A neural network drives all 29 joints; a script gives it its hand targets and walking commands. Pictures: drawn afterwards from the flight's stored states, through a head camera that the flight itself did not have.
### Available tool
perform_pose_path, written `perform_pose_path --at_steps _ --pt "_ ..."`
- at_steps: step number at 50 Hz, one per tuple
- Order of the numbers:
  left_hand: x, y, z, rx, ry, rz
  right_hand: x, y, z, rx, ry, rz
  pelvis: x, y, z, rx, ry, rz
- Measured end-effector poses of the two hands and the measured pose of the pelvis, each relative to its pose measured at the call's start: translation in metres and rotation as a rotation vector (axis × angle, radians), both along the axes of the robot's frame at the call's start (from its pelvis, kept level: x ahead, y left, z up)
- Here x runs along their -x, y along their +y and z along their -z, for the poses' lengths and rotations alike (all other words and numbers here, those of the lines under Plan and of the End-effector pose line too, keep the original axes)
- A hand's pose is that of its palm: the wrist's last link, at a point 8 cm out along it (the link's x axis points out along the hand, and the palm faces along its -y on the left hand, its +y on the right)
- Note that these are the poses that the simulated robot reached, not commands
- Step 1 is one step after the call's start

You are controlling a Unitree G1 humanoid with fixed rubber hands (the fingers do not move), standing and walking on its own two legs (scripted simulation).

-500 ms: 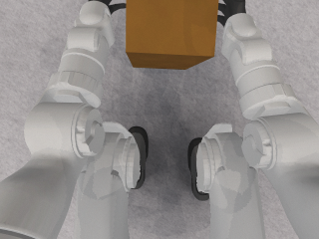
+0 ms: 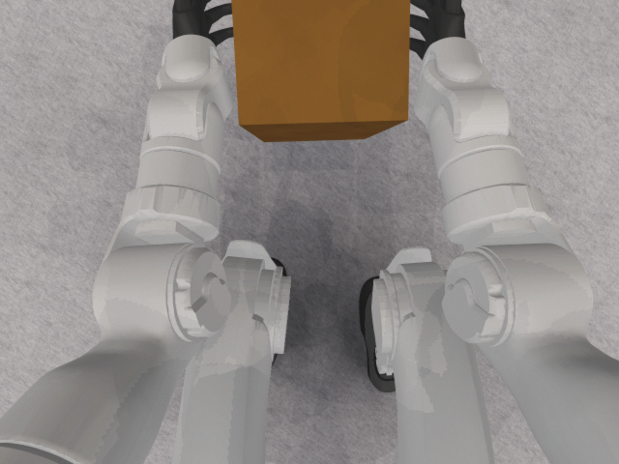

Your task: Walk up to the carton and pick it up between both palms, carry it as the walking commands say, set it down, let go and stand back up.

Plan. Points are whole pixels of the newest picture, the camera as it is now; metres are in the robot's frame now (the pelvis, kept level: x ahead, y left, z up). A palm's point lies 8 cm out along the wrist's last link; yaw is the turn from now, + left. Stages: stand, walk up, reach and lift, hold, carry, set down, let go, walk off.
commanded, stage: reach and lift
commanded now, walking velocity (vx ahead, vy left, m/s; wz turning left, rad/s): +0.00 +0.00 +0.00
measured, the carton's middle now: (316, 70) +0.53 +0.04 -0.19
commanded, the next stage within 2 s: none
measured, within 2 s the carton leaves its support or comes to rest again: neither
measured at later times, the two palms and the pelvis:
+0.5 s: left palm (178, 25) +0.52 +0.16 -0.06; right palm (465, 31) +0.53 -0.08 -0.06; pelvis +0.00 +0.00 +0.04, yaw +0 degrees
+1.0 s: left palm (137, 7) +0.50 +0.16 +0.02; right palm (508, 14) +0.51 -0.08 +0.01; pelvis +0.00 +0.00 +0.09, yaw +1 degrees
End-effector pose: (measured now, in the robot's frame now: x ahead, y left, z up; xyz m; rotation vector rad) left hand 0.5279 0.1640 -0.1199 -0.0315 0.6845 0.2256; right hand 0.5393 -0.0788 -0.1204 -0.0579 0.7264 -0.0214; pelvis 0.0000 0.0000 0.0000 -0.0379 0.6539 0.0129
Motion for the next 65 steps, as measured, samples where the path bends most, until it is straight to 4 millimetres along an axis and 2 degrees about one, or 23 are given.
perform_pose_path --at_steps 16,26,41,65 --pt "0.004 0.003 -0.033 -0.002 -0.018 -0.020 0.002 0.004 -0.030 -0.013 -0.020 -0.001 -0.005 0.000 -0.024 0.001 0.037 -0.006" --pt "0.013 -0.003 -0.065 -0.004 -0.014 -0.015 0.012 -0.002 -0.062 -0.024 -0.016 0.016 -0.003 -0.002 -0.045 -0.006 0.036 -0.002" --pt "0.025 0.000 -0.112 -0.002 -0.020 -0.023 0.024 0.000 -0.108 -0.026 -0.023 0.017 0.003 -0.005 -0.074 -0.012 0.026 -0.008" --pt "0.042 -0.005 -0.180 0.011 -0.026 -0.019 0.042 -0.004 -0.179 -0.025 -0.032 0.034 -0.005 -0.002 -0.126 -0.008 -0.013 -0.018"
